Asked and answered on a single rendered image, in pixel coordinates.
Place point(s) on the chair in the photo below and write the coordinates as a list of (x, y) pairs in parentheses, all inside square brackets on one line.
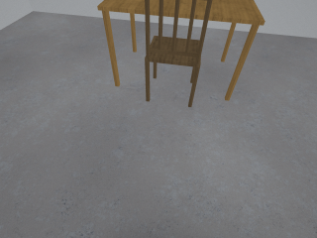
[(173, 50)]

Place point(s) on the table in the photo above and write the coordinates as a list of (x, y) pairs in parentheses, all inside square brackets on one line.
[(230, 11)]

